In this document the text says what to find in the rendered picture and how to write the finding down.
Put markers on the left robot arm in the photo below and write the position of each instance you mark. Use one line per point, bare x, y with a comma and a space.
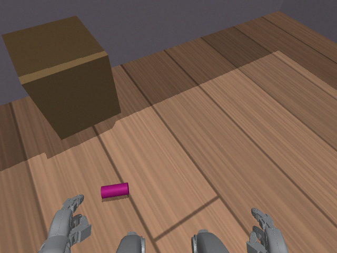
56, 244

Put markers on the left robot hand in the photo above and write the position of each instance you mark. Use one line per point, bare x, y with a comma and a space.
65, 224

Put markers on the right robot hand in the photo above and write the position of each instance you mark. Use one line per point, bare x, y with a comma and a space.
271, 238

